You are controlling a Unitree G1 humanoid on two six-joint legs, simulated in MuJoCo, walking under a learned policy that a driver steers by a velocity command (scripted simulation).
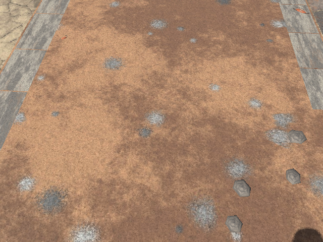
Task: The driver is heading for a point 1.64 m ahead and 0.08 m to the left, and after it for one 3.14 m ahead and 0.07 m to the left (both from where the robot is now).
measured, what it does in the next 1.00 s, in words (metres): walks ahead: left foot, then right foot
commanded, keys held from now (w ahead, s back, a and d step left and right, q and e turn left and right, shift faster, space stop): q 0.30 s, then no key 0.16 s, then e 0.54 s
